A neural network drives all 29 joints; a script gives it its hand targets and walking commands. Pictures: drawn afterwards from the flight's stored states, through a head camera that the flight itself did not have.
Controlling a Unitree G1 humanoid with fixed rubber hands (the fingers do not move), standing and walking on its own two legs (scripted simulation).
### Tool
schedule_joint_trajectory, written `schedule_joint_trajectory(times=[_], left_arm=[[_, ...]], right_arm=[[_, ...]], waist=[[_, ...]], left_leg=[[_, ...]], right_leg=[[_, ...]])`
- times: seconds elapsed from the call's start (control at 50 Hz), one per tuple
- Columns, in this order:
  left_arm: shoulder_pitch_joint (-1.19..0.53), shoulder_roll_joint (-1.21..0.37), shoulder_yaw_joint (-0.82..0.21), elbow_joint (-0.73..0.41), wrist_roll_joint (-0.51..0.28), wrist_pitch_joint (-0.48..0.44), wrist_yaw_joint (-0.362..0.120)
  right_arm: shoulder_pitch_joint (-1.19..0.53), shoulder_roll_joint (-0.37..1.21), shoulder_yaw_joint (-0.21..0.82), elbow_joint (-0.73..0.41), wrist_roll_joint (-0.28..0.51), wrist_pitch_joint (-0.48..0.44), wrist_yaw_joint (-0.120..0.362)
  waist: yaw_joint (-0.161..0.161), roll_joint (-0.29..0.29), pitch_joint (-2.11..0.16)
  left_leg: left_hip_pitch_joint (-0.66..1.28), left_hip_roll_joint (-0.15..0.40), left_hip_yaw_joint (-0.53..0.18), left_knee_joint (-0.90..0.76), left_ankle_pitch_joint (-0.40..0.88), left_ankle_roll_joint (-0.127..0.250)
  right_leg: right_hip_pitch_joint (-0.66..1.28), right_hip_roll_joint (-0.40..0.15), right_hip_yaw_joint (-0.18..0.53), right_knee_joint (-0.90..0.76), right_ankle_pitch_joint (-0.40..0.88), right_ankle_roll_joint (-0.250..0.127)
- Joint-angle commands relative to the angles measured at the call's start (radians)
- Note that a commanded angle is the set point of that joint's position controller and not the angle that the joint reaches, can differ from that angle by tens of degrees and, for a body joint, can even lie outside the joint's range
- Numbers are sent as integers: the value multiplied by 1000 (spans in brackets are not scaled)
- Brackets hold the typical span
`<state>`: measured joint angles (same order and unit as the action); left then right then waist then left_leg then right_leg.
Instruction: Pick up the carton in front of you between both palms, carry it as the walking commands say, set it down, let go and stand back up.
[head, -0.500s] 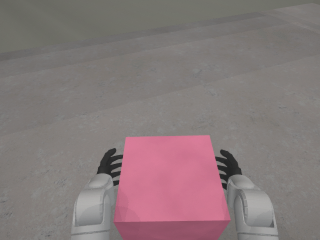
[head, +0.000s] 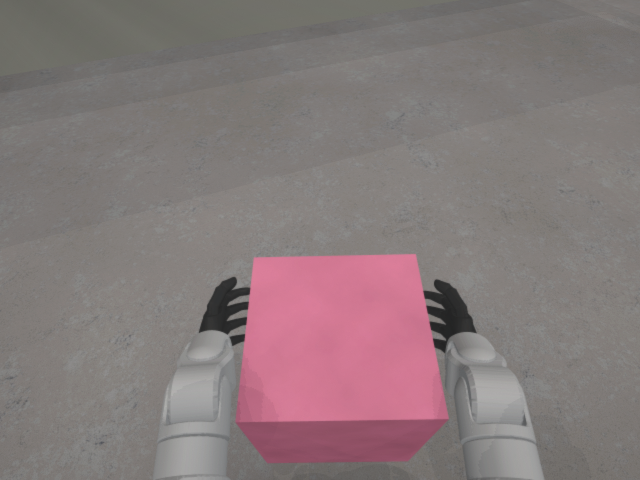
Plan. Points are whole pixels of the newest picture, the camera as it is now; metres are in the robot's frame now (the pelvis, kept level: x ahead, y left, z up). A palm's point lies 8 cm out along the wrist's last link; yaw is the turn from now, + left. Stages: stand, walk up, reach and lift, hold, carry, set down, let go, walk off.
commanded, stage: carry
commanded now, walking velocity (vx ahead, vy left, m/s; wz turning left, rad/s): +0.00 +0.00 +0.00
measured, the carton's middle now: (336, 366) +0.29 +0.00 -0.05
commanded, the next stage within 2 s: none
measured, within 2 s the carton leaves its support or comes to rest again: neither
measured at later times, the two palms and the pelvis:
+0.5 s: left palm (209, 270) +0.39 +0.18 +0.04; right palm (425, 276) +0.38 -0.12 +0.04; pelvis +0.10 +0.03 +0.02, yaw -1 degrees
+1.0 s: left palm (254, 182) +0.60 +0.14 +0.03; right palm (421, 181) +0.61 -0.16 +0.02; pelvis +0.32 -0.02 +0.02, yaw +2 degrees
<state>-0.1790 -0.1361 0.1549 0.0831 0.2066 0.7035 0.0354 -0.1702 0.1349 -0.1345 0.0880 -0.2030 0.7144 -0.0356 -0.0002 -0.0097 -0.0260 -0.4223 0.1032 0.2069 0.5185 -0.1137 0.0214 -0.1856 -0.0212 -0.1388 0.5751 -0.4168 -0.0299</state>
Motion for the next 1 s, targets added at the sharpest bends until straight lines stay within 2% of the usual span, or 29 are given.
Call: schedule_joint_trajectory(times=[0.0,0.06,0.08,0.12,0.16,0.2,0.26,0.3,0.32,0.34,0.36,0.38,0.4,0.42,0.44,0.46,0.52,0.64,0.68,0.7,0.72,0.74,0.76,0.78,0.8,0.84,0.88,0.94,0.98], left_arm=[[-388,-847,-597,-65,-236,0,-225],[-397,-844,-587,-59,-230,4,-227],[-403,-846,-586,-58,-232,3,-227],[-438,-849,-593,-69,-235,-1,-227],[-488,-850,-588,-81,-238,-7,-227],[-507,-849,-584,-80,-237,-13,-224],[-483,-851,-602,-88,-239,-14,-216],[-445,-850,-606,-83,-232,-7,-212],[-411,-846,-601,-72,-224,-3,-210],[-404,-837,-599,-74,-215,2,-211],[-411,-837,-598,-78,-215,7,-214],[-412,-839,-598,-72,-222,7,-219],[-403,-846,-598,-67,-227,1,-222],[-396,-857,-602,-70,-234,-7,-225],[-405,-867,-616,-84,-243,-14,-226],[-412,-874,-630,-100,-252,-20,-226],[-438,-862,-680,-172,-286,-26,-213],[-367,-762,-626,-161,-242,12,-194],[-359,-748,-587,-111,-219,10,-196],[-345,-746,-566,-78,-211,8,-196],[-345,-749,-554,-58,-207,5,-197],[-338,-749,-541,-40,-199,6,-199],[-319,-758,-514,-21,-194,3,-204],[-312,-783,-513,-8,-208,-8,-212],[-310,-811,-524,-8,-216,-22,-220],[-316,-858,-536,-5,-219,-53,-232],[-356,-888,-571,-39,-242,-86,-237],[-388,-910,-631,-92,-268,-112,-240],[-394,-897,-664,-137,-285,-106,-235]], right_arm=[[-435,849,584,-106,238,-18,217],[-442,845,571,-99,231,-13,218],[-448,851,572,-98,233,-14,218],[-489,865,581,-113,241,-18,219],[-544,861,587,-132,249,-26,220],[-585,860,588,-136,257,-33,221],[-548,849,588,-115,268,-33,221],[-491,844,579,-94,266,-29,221],[-466,847,571,-82,261,-27,221],[-423,846,557,-63,249,-22,220],[-388,840,542,-53,227,-19,218],[-375,842,536,-49,217,-21,215],[-385,848,540,-63,221,-24,214],[-405,862,558,-86,234,-32,214],[-440,874,586,-122,250,-40,214],[-474,880,614,-161,265,-46,213],[-532,862,671,-240,306,-47,209],[-374,760,596,-188,239,-8,190],[-368,743,555,-158,206,-6,185],[-370,744,545,-143,197,-7,182],[-365,745,542,-127,190,-7,180],[-376,750,545,-121,190,-5,180],[-377,771,556,-117,197,-3,186],[-387,784,576,-110,210,-7,192],[-394,808,588,-110,221,-19,197],[-415,859,616,-110,238,-55,208],[-424,894,641,-116,244,-91,210],[-431,908,675,-155,255,-119,205],[-446,899,702,-201,275,-113,201]], waist=[[1,6,-334],[0,1,-311],[1,-3,-307],[7,-47,-248],[14,-119,-117],[23,-121,-59],[25,-95,-131],[11,-81,-206],[-3,-52,-273],[-23,38,-343],[-36,258,-383],[-33,293,-348],[-31,177,-331],[-27,89,-339],[-22,51,-310],[-21,58,-285],[-22,121,-277],[-21,179,-231],[-11,163,-208],[-2,126,-217],[3,86,-250],[21,-57,-301],[28,-271,-346],[27,-287,-350],[25,-210,-356],[21,-79,-372],[16,-92,-385],[15,-136,-408],[13,-139,-415]], left_leg=[[271,77,-94,-1,250,21],[259,76,-94,-5,222,17],[256,78,-89,-33,130,10],[222,43,-50,-50,-181,-11],[67,-10,16,52,-268,-43],[-60,7,-19,146,-236,-41],[-132,-18,-12,103,-262,-19],[28,-68,33,-58,-200,-8],[278,-72,39,-155,-98,1],[544,41,-142,-195,-113,60],[714,251,-491,-247,20,175],[746,323,-589,-271,222,236],[716,340,-541,-262,266,248],[698,321,-482,-269,187,213],[645,300,-419,-309,92,170],[588,273,-351,-350,39,138],[540,213,-226,-380,-4,120],[488,175,-104,-357,22,89],[459,156,-58,-273,32,63],[411,119,-12,-161,83,38],[316,84,27,-9,146,11],[168,26,52,218,-17,-40],[-85,-74,-1,435,-293,-77],[-169,-66,-94,564,-459,-56],[-174,-43,-150,623,-475,-39],[-147,13,-185,469,-398,-21],[-37,-12,-143,255,-322,-27],[75,-50,-88,78,-202,-35],[150,-50,-53,-31,-59,-35]], right_leg=[[-26,-120,89,-93,369,-8],[-40,-123,92,-101,358,-8],[-38,-129,94,-135,274,-6],[-47,-157,145,-276,-69,-32],[-28,-250,296,-446,-315,-93],[48,-301,341,-483,-208,-129],[287,-272,245,-359,293,-129],[300,-225,138,-225,476,-90],[192,-181,44,-104,547,-46],[-21,-121,-25,84,530,15],[-292,-34,-41,324,245,56],[-447,1,42,448,-110,46],[-494,-38,107,530,-139,32],[-507,-73,130,518,-121,19],[-497,-98,127,431,-80,15],[-459,-99,103,337,-27,20],[-393,-76,38,180,117,42],[-272,-49,-44,-58,290,36],[-188,-36,-84,-135,309,29],[-76,-4,-122,-178,304,27],[89,-14,-106,-192,296,15],[243,-186,118,-255,359,-12],[416,-385,436,-298,488,-152],[433,-425,466,-293,730,-206],[404,-409,373,-263,924,-211],[349,-366,235,-264,911,-152],[293,-307,125,-275,877,-103],[256,-270,30,-244,882,-99],[227,-248,-2,-208,801,-79]])
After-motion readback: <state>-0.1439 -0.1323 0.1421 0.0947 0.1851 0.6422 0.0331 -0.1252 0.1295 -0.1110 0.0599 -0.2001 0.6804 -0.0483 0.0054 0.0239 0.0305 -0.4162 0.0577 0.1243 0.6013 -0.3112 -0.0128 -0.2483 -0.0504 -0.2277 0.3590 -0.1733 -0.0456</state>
